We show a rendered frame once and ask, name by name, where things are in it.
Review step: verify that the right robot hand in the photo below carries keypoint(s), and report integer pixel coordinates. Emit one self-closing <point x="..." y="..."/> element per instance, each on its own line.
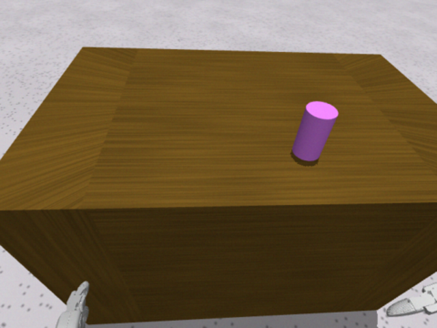
<point x="426" y="302"/>

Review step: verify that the left robot hand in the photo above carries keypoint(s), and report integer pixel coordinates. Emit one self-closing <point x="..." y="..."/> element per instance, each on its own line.
<point x="77" y="312"/>

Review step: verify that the can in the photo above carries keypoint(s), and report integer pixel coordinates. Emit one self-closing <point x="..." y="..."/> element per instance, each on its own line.
<point x="315" y="127"/>

